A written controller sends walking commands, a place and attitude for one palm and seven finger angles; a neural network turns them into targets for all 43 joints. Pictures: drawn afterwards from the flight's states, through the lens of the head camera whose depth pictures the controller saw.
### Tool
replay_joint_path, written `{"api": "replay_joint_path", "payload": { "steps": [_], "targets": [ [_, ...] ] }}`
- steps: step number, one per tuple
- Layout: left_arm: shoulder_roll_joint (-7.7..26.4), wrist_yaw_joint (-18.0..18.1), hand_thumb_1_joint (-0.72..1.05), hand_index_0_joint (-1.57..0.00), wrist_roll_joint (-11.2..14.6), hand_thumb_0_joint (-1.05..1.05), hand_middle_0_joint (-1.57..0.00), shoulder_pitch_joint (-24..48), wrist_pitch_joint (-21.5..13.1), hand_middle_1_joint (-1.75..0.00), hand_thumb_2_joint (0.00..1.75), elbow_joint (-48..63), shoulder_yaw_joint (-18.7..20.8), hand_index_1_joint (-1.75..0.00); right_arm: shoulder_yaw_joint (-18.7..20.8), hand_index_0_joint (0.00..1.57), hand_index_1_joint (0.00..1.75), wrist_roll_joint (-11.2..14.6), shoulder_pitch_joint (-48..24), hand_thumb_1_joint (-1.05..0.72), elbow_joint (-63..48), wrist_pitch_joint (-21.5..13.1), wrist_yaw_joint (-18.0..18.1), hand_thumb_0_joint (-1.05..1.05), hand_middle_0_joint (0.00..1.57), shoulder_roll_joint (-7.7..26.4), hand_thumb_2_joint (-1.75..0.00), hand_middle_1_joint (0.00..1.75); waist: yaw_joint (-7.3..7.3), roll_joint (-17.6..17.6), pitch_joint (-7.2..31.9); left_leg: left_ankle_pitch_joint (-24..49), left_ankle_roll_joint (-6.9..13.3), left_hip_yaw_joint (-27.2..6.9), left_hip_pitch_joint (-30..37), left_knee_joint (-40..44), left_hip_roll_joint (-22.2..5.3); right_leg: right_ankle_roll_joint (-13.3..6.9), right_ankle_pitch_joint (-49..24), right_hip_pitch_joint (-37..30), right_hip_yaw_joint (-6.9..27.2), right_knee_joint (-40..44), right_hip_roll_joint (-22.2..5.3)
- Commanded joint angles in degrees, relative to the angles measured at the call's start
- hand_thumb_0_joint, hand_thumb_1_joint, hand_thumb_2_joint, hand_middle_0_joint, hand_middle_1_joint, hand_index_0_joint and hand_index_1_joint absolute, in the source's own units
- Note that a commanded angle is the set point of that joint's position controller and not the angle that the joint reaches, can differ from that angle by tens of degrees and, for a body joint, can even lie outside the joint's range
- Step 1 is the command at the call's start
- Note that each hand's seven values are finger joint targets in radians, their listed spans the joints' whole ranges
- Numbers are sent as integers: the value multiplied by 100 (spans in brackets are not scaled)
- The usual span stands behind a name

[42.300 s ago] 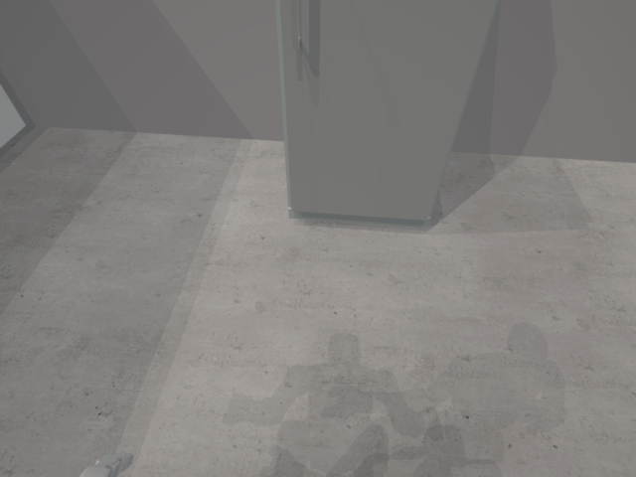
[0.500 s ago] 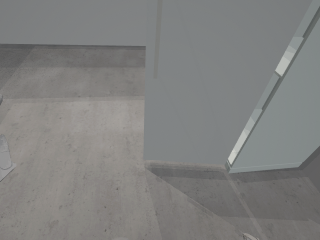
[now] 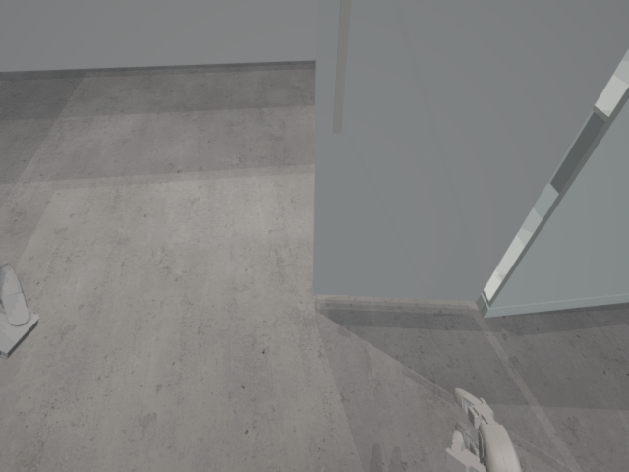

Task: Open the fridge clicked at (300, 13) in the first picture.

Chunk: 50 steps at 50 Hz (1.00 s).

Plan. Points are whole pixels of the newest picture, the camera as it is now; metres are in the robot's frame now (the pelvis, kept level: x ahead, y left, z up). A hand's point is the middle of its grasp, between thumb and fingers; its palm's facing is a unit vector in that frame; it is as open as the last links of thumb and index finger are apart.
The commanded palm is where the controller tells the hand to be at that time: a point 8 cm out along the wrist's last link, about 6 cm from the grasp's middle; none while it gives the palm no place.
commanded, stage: stop stepping back and stand still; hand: left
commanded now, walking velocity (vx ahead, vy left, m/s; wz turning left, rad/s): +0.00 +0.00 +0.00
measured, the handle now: (344, 22) +0.78 +0.00 +0.24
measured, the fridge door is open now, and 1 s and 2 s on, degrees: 81 81 81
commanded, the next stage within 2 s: let the arm hang, fingers relaxed in 0.62 s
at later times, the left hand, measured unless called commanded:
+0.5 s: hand out of the picture +0.17 +0.28 +0.16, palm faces +0.45 -0.77 -0.44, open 7.4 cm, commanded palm +0.11 +0.31 +0.19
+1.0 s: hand out of the picture +0.06 +0.21 -0.14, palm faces -0.09 -0.96 -0.26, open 7.4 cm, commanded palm none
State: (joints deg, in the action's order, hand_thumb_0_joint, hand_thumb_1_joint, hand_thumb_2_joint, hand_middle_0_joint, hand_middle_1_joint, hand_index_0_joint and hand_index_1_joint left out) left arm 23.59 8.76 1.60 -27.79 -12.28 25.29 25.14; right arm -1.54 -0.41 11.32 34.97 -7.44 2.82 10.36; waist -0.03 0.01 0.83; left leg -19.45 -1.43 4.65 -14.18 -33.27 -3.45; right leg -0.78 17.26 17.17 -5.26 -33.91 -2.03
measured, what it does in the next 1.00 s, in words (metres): shifts its weight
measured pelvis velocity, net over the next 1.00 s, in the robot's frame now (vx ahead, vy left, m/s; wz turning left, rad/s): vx -0.06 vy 0.01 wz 0.03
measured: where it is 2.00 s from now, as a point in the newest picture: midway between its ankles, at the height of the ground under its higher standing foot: outside the picture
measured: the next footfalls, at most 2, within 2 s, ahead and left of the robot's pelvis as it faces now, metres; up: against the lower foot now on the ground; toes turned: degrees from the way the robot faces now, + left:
none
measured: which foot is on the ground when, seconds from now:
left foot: down 0.00-1.00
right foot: down 0.00-1.00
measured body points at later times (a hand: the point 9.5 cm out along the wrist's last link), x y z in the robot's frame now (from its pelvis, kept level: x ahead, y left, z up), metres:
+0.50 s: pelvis -0.03 +0.02 +0.01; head -0.03 +0.02 +0.46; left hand +0.14 +0.32 +0.19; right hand +0.13 -0.22 -0.08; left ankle -0.02 +0.13 -0.73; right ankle +0.01 -0.11 -0.73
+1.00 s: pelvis -0.06 +0.01 -0.01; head -0.03 +0.00 +0.44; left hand +0.06 +0.26 -0.12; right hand +0.05 -0.26 -0.13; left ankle -0.02 +0.13 -0.73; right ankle +0.01 -0.11 -0.73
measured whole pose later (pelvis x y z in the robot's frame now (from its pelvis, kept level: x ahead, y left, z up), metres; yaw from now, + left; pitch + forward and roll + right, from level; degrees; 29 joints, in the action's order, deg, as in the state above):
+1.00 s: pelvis -0.06 +0.01 -0.01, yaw +2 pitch -1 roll +1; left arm 14.3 -1.3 -2.2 -12.7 3.6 -41.2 -1.5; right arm 0.5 -1.7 10.1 48.8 0.9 -1.3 18.1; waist -2.3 0.2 -3.4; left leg -15.6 0.6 4.2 -19.6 -35.8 -0.6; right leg 0.0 14.2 22.2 -5.3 -37.0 -5.1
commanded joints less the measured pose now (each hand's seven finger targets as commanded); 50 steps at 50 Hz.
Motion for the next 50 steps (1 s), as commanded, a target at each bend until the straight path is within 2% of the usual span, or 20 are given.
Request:
{"api": "replay_joint_path", "payload": {
  "steps": [1,6,9,15,16,20,21,24,30,33,35,36,37,38,39,41,44,45,47,50],
  "targets": [
    [885,87,90,-20,57,0,-20,-51,-245,-30,90,994,550,-30,327,20,30,42,-303,-90,-831,-211,137,0,20,817,-90,30,-29,123,724,2099,201,-348,-162,715,-297,58,-2276,-897,497,306,-267],
    [1023,108,90,-20,16,0,-20,204,-317,-30,90,1513,624,-30,329,20,30,24,-396,-90,-897,-251,196,0,20,828,-90,30,26,553,697,2150,215,-393,-263,938,-324,112,-2042,-1070,347,271,-134],
    [970,137,90,-20,8,0,-20,115,-330,-30,90,1505,580,-30,337,20,30,20,-379,-90,-896,-290,206,0,20,829,-90,30,59,717,668,1657,220,-333,-340,999,-293,118,-1738,-1089,394,424,-141],
    [907,159,90,-20,6,0,-20,-110,-329,-30,90,1106,637,-30,370,20,30,15,-337,-90,-834,-299,201,0,20,866,-90,30,56,440,421,628,187,-348,-610,1103,-190,69,-1134,-974,548,790,-215],
    [802,145,90,-20,8,0,-20,-42,-331,-30,90,1084,529,-30,353,20,30,19,-334,-90,-830,-288,199,0,20,852,-90,30,36,380,343,503,184,-360,-652,1130,-195,78,-1007,-918,561,823,-207],
    [860,143,90,-20,-10,0,-20,71,-300,-30,90,874,550,-30,366,20,30,14,-380,-90,-820,-275,217,0,20,896,-90,30,48,279,149,-91,208,-393,-767,1234,-173,84,-398,-692,610,1077,-229],
    [745,129,90,-20,-15,0,-20,129,-298,-30,90,873,427,-30,347,20,30,17,-366,-90,-814,-270,218,0,20,862,-90,30,33,174,120,-169,216,-405,-761,1225,-167,85,-285,-644,639,1123,-232],
    [785,136,90,-20,-33,0,-20,223,-290,-30,90,954,414,-30,358,20,30,9,-355,-90,-808,-276,232,0,20,878,-90,30,42,164,233,-145,234,-373,-641,1155,-124,73,-220,-596,713,1217,-249],
    [934,168,90,-20,-87,0,-20,371,-302,-30,90,1274,488,-30,346,20,30,-11,-376,-90,-805,-348,268,0,20,898,-90,30,81,509,421,-44,238,-527,-727,1441,-209,123,-582,-943,462,903,-108],
    [815,168,90,-20,-80,0,-20,283,-292,-30,90,1162,400,-30,328,20,30,-4,-350,-90,-804,-352,257,0,20,861,-90,30,78,448,311,-34,226,-454,-753,1391,-189,124,-641,-887,497,953,-116],
    [900,169,90,-20,-82,0,-20,192,-287,-30,90,1095,500,-30,340,20,30,-17,-350,-90,-783,-356,249,0,20,880,-90,30,87,492,315,24,201,-430,-739,1348,-158,104,-667,-887,518,1007,-161],
    [97,-735,90,-20,-422,0,-20,370,705,-30,90,-3390,-1927,-30,664,20,30,-26,-736,-90,655,-365,-301,0,20,2102,-90,30,-172,478,-225,1463,278,-627,-1043,302,-304,14,-1722,-174,416,380,-634],
    [63,-876,90,-20,-294,0,-20,471,1124,-30,90,-3405,-1798,-30,616,20,30,71,-395,-90,446,57,-327,0,20,1722,-90,30,-104,538,219,1556,193,-456,-575,392,-373,-47,-1370,18,630,520,-671],
    [19,-907,90,-20,-284,0,-20,573,1226,-30,90,-3319,-1840,-30,584,20,30,61,-388,-90,303,163,-308,0,20,1688,-90,30,-98,558,123,1268,238,-536,-642,487,-450,-38,-796,160,504,449,-558],
    [-10,-919,90,-20,-291,0,-20,807,1205,-30,90,-3514,-1858,-30,556,20,30,13,-384,-90,390,245,-324,0,20,1700,-90,30,-62,498,199,1063,346,-727,-904,572,-518,-76,-345,170,365,227,-452],
    [163,-932,90,-20,-349,0,-20,1125,1178,-30,90,-4069,-1903,-30,504,20,30,-43,-410,-90,459,390,-339,0,20,1754,-90,30,-30,-279,109,824,433,-890,-1076,672,-490,-109,-169,-6,406,238,-382],
    [455,-906,90,-20,-405,0,-20,1524,1148,-30,90,-5035,-1973,-30,489,20,30,-95,-161,-90,699,567,-360,0,20,1727,-90,30,-133,-1630,304,507,370,-665,-490,144,-73,-339,94,219,875,910,-860],
    [526,-882,90,-20,-385,0,-20,1693,1172,-30,90,-5318,-2020,-30,465,20,30,-105,-42,-90,763,628,-359,0,20,1690,-90,30,-190,-1665,290,448,323,-514,-327,-41,73,-458,211,357,962,1047,-1008],
    [504,-851,90,-20,-362,0,-20,1924,1218,-30,90,-5828,-2120,-30,420,20,30,-128,65,-90,971,721,-350,0,20,1513,-90,30,-225,-1294,332,387,285,-389,-80,-123,129,-490,434,475,991,1192,-1104],
    [466,-829,90,-20,-337,0,-20,1949,1233,-30,90,-6451,-2196,-30,393,20,30,-134,-21,-90,1169,745,-347,0,20,1540,-90,30,-141,17,313,499,301,-617,-165,401,-44,-284,640,291,787,1020,-807]
  ]
}}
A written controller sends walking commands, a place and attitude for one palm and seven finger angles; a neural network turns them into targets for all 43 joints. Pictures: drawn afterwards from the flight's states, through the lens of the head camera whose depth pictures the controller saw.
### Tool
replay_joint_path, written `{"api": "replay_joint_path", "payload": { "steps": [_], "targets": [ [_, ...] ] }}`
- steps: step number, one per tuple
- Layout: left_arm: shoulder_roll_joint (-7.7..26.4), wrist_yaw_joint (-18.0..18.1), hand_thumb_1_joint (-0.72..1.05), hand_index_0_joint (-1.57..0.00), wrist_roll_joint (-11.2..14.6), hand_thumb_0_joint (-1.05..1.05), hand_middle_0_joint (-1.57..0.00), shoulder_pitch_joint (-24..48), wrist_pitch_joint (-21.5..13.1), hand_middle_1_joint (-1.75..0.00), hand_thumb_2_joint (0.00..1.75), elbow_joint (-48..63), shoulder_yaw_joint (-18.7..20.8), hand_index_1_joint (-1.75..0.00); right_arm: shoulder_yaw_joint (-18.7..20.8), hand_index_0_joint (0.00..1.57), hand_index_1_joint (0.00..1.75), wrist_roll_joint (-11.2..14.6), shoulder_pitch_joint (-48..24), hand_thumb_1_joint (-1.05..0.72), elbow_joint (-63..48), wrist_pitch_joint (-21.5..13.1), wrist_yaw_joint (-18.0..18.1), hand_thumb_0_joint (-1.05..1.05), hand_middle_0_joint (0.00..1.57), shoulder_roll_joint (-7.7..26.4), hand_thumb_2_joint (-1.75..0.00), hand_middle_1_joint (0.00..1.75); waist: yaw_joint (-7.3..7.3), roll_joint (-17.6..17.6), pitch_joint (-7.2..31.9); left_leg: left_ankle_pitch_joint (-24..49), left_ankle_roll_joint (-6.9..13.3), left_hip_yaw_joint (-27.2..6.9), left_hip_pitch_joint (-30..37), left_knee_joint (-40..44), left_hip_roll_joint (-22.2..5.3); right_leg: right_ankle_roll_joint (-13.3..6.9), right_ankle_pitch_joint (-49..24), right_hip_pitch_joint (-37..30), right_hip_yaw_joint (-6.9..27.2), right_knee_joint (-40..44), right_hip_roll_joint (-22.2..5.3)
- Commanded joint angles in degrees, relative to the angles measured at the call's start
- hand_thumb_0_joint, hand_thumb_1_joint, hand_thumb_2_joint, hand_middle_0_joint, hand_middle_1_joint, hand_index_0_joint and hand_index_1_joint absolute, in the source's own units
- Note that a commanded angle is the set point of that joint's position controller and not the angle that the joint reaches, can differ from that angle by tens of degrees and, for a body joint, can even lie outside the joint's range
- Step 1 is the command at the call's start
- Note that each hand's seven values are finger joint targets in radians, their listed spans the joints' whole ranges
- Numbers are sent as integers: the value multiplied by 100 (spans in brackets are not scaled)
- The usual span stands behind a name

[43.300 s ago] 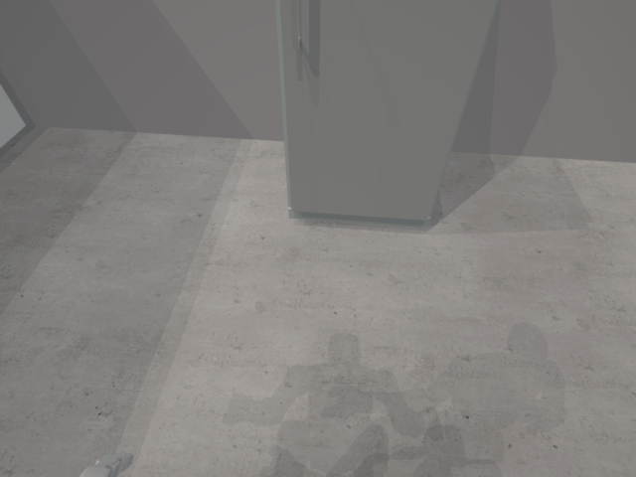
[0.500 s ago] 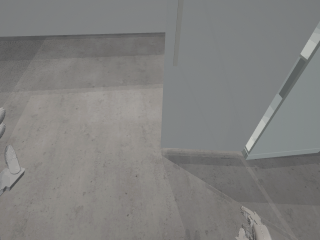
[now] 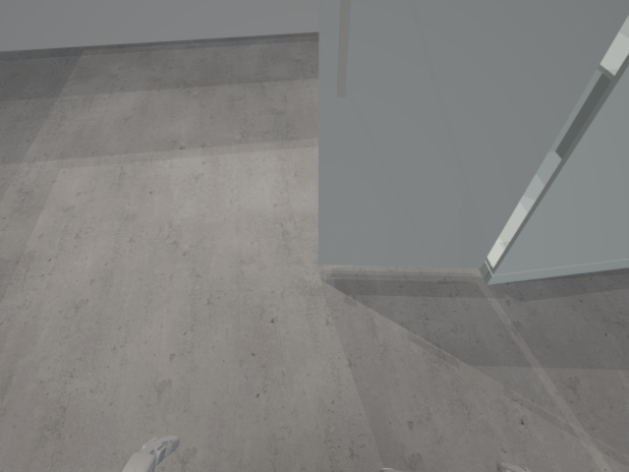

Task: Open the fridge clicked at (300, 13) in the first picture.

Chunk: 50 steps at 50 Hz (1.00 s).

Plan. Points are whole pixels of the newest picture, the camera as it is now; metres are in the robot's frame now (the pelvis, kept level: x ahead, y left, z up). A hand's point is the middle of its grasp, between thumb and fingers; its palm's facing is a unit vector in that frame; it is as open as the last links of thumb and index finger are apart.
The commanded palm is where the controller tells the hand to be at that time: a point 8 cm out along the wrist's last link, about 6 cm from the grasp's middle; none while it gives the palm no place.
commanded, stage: let the arm hang, fingers relaxed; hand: left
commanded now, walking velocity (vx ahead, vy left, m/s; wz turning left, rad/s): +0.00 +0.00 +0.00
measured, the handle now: out of the picture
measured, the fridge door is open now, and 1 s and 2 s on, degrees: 81 81 81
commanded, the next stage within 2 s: look to check the result in 0.82 s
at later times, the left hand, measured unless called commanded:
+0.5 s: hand out of the picture +0.09 +0.27 -0.13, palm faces -0.01 -0.92 -0.39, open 7.4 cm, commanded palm none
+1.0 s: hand out of the picture +0.14 +0.22 -0.13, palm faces -0.04 -0.95 -0.31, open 7.4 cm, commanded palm none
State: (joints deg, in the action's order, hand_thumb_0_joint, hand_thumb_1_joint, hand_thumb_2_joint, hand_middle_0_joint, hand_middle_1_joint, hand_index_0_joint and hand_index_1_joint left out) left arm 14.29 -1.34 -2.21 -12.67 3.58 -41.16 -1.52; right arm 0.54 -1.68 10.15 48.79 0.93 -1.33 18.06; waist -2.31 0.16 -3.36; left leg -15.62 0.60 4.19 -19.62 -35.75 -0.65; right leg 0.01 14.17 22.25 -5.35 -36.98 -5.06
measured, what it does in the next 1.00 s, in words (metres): shifts its weight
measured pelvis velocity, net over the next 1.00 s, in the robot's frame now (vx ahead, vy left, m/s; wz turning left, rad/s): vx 0.05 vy -0.02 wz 0.00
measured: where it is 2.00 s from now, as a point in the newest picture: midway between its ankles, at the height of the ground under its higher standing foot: outside the picture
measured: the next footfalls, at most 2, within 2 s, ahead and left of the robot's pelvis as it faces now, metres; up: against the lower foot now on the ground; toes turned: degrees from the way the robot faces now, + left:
none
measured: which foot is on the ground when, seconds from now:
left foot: down 0.00-1.00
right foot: down 0.00-1.00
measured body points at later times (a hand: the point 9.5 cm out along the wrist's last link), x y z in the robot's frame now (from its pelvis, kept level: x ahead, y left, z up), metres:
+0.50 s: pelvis +0.03 +0.00 +0.02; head +0.04 -0.01 +0.47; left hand +0.09 +0.32 -0.10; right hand +0.09 -0.28 -0.13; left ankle +0.04 +0.12 -0.72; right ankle +0.06 -0.12 -0.72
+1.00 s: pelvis +0.05 -0.02 +0.03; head +0.07 -0.02 +0.47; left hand +0.14 +0.27 -0.11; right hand +0.13 -0.32 -0.11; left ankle +0.04 +0.12 -0.72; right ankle +0.06 -0.12 -0.72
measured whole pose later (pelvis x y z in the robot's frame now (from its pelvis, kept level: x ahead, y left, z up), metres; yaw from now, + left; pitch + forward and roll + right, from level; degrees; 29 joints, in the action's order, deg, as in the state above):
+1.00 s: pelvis +0.05 -0.02 +0.03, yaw +0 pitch -1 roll +0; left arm 18.3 -0.8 -1.0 -4.9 -0.8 -64.3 0.3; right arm 0.2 -1.2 5.9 64.1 0.2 -0.2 19.9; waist -0.7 0.2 -2.7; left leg -10.7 -1.6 3.3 -5.5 -17.3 -2.4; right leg -0.9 9.8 8.2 -7.0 -18.9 -1.7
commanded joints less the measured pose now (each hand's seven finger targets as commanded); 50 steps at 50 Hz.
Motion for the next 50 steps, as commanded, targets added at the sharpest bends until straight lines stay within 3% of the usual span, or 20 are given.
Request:
{"api": "replay_joint_path", "payload": {
  "steps": [1,4,9,10,14,23,29,36,50],
  "targets": [
    [1353,182,90,-20,55,0,-20,428,-352,-30,90,-10,469,-30,180,20,30,-11,38,-90,-118,-98,76,0,20,750,-90,30,129,361,637,-73,111,-702,140,929,-405,-315,996,-401,755,1267,-407],
    [1323,178,90,-20,81,0,-20,193,-377,-30,90,-585,491,-30,206,20,30,-8,-41,-90,139,-115,121,0,20,823,-90,30,281,967,620,-708,125,-840,-291,1412,-508,-273,854,-984,714,1262,-236],
    [1347,157,90,-20,97,0,-20,219,-417,-30,90,-1169,549,-30,281,20,30,7,257,-90,492,-123,185,0,20,878,-90,30,261,863,583,-869,116,-820,-204,1549,-555,-335,762,-1191,707,1527,-246],
    [1363,158,90,-20,98,0,-20,240,-428,-30,90,-1255,550,-30,295,20,30,23,310,-90,532,-130,193,0,20,905,-90,30,258,591,581,-691,123,-847,-92,1540,-591,-330,670,-1203,679,1579,-246],
    [1393,142,90,-20,109,0,-20,393,-439,-30,90,-1573,534,-30,311,20,30,28,351,-90,755,-138,207,0,20,959,-90,30,221,244,396,-479,114,-817,120,1640,-632,-316,599,-1109,633,1741,-283],
    [1564,135,90,-20,129,0,-20,729,-495,-30,90,-1938,450,-30,237,20,30,50,-26,-90,1032,-190,177,0,20,1124,-90,30,222,-115,364,458,85,-773,635,1927,-717,-197,-185,-1279,553,1859,-322],
    [1638,149,90,-20,129,0,-20,892,-553,-30,90,-1972,418,-30,193,20,30,57,-375,-90,1119,-211,157,0,20,1186,-90,30,211,-222,561,1090,49,-667,1040,1955,-714,-153,-869,-1432,553,1910,-376],
    [1688,165,90,-20,125,0,-20,1006,-591,-30,90,-1945,420,-30,157,20,30,61,-604,-90,1164,-243,157,0,20,1207,-90,30,219,-50,664,1555,7,-616,1190,2028,-719,-154,-1485,-1701,542,1895,-405],
    [1696,169,90,-20,147,0,-20,938,-600,-30,90,-1995,442,-30,126,20,30,67,-622,-90,1212,-217,203,0,20,1237,-90,30,220,106,699,1410,-50,-534,1358,2033,-729,-221,-1552,-1874,573,2135,-421]
  ]
}}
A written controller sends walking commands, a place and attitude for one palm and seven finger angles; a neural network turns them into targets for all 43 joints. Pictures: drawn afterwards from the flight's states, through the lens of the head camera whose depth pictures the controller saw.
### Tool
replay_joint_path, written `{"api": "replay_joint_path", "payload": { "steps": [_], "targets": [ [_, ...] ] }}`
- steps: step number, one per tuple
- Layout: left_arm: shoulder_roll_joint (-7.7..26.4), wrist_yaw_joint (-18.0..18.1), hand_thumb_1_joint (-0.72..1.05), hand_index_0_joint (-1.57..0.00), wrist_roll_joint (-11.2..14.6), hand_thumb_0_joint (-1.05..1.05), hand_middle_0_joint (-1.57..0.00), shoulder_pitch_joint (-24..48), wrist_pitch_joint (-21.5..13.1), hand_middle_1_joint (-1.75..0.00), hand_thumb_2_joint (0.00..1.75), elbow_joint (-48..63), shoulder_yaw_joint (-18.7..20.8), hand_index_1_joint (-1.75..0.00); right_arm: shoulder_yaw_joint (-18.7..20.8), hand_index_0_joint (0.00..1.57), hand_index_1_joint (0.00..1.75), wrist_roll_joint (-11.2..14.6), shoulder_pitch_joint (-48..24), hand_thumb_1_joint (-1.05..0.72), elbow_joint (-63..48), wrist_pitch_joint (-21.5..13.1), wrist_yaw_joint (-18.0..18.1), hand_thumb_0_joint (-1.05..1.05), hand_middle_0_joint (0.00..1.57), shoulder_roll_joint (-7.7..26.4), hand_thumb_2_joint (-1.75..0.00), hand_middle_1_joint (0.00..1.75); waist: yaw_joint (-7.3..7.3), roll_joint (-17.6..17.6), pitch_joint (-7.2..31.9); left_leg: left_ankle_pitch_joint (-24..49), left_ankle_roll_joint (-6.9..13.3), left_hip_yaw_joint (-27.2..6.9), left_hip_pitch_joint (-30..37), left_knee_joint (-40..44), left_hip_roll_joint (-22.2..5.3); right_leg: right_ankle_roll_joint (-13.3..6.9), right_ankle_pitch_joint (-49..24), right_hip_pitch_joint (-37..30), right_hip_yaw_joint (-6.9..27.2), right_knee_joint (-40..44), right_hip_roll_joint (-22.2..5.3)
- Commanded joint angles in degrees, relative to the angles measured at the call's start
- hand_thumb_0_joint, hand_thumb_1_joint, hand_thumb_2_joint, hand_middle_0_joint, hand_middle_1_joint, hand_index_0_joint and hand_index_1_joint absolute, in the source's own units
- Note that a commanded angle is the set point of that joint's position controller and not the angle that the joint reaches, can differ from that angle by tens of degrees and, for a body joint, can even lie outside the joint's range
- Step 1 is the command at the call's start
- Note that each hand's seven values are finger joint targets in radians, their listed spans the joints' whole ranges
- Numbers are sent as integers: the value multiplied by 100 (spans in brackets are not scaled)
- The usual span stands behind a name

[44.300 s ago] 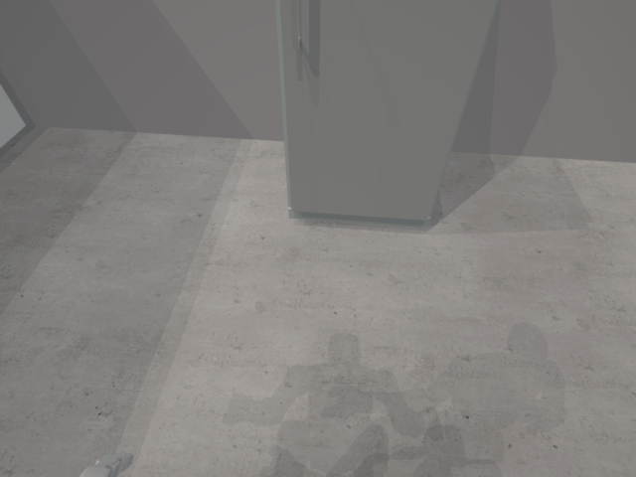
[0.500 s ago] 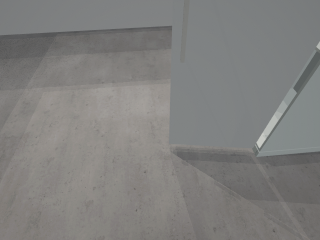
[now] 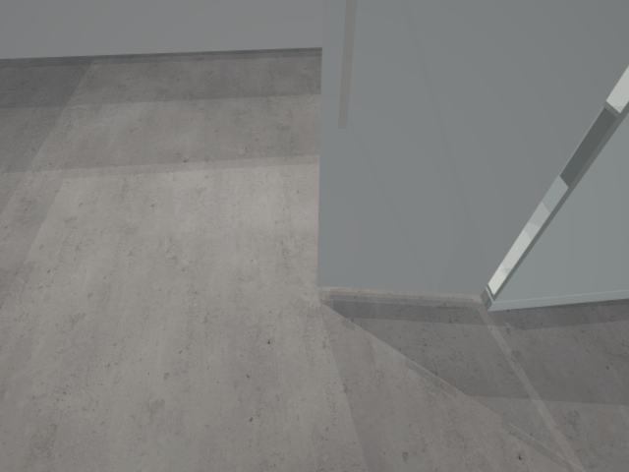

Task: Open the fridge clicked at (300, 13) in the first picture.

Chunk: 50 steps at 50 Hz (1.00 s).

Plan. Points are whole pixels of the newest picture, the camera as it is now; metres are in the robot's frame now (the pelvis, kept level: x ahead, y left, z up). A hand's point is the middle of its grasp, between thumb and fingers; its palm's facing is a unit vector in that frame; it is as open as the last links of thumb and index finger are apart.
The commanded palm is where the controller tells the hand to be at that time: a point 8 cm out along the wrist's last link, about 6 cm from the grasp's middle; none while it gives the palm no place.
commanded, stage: look to check the result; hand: left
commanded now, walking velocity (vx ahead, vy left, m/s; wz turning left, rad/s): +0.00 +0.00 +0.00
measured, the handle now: (350, 17) +0.78 -0.02 +0.22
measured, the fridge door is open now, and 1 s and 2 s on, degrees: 81 81 81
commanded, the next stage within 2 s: stand and wait in 0.42 s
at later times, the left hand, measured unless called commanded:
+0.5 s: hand out of the picture +0.09 +0.24 -0.15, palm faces -0.03 -0.94 -0.34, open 7.4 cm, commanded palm none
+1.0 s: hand out of the picture +0.09 +0.25 -0.16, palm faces -0.03 -0.94 -0.33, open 7.4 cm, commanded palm none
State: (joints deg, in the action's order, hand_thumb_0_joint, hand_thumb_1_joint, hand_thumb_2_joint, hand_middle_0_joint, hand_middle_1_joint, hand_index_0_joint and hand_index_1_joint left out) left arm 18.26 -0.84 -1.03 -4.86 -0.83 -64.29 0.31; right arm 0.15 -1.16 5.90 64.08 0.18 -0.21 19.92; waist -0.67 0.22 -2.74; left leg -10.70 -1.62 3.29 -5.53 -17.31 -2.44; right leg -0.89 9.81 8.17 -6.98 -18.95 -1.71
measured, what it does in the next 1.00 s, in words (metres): stands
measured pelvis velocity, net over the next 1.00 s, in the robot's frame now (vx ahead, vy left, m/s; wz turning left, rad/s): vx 0.01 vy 0.00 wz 0.00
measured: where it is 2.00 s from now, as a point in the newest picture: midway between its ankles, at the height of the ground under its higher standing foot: outside the picture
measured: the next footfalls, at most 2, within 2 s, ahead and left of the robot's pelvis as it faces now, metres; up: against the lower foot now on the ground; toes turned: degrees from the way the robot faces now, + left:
none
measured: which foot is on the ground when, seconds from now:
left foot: down 0.00-1.00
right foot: down 0.00-1.00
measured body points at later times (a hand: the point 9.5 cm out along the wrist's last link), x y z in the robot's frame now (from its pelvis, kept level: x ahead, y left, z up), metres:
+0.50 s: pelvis +0.01 +0.00 +0.00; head +0.02 -0.01 +0.45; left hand +0.09 +0.29 -0.13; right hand +0.07 -0.29 -0.14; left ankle -0.02 +0.13 -0.75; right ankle +0.01 -0.10 -0.75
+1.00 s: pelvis +0.01 +0.00 +0.00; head +0.02 +0.00 +0.45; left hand +0.09 +0.30 -0.13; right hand +0.07 -0.29 -0.14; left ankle -0.02 +0.13 -0.75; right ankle +0.01 -0.10 -0.75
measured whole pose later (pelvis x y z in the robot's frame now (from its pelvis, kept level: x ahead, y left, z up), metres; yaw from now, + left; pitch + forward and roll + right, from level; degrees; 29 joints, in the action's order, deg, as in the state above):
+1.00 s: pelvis +0.01 +0.00 +0.00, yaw +0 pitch -1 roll +0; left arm 19.2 -0.5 -0.9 -5.7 -0.7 -65.0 0.5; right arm -0.1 -1.0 7.0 64.5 0.1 0.1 18.9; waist -0.5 0.2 -2.7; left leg -11.0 -1.6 3.5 -3.9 -16.2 -2.5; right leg -0.7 9.6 6.3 -6.8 -17.2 -1.5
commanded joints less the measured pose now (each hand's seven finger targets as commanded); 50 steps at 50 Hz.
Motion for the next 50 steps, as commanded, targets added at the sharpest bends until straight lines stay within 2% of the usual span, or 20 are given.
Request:
{"api": "replay_joint_path", "payload": {
  "steps": [1,5,7,17,24,29,34,40,50],
  "targets": [
    [1296,121,90,-20,32,0,-20,171,-160,-30,90,311,260,-30,166,20,30,12,-155,-90,-300,-140,95,0,20,1037,-90,30,37,57,699,924,169,-443,-35,193,-566,-136,-1168,-526,749,321,-765],
    [1302,135,90,-20,38,0,-20,109,-164,-30,90,277,259,-30,166,20,30,24,-104,-90,-290,-132,112,0,20,1051,-90,30,47,-5,752,1016,170,-420,46,153,-573,-142,-1397,-580,722,317,-764],
    [1287,133,90,-20,43,0,-20,128,-151,-30,90,256,249,-30,164,20,30,16,-88,-90,-254,-119,113,0,20,1037,-90,30,36,39,588,871,159,-412,-15,200,-578,-146,-1214,-489,739,371,-765],
    [1285,130,90,-20,38,0,-20,149,-137,-30,90,236,242,-30,164,20,30,16,-43,-90,-232,-107,107,0,20,1020,-90,30,42,-29,430,688,164,-418,-72,270,-581,-138,-890,-414,775,456,-729],
    [1278,135,90,-20,39,0,-20,161,-147,-30,90,248,245,-30,169,20,30,13,-32,-90,-230,-119,109,0,20,1018,-90,30,36,-118,498,811,175,-438,-25,277,-588,-132,-1039,-463,748,424,-729],
    [1265,132,90,-20,36,0,-20,152,-148,-30,90,258,247,-30,164,20,30,11,-56,-90,-233,-129,109,0,20,1009,-90,30,43,37,465,843,168,-429,-46,294,-590,-138,-1089,-476,768,420,-724],
    [1266,125,90,-20,36,0,-20,144,-137,-30,90,265,242,-30,163,20,30,14,-93,-90,-248,-136,109,0,20,1018,-90,30,54,74,437,795,172,-442,-52,328,-582,-127,-933,-448,760,439,-717],
    [1266,132,90,-20,35,0,-20,105,-149,-30,90,272,250,-30,163,20,30,26,-48,-90,-263,-143,116,0,20,1034,-90,30,51,40,575,938,182,-441,27,303,-594,-133,-1140,-548,732,403,-727],
    [1275,133,90,-20,37,0,-20,79,-146,-30,90,259,241,-30,163,20,30,32,-58,-90,-262,-151,123,0,20,1046,-90,30,56,76,528,1062,181,-449,39,307,-597,-127,-1246,-551,696,390,-731]
  ]
}}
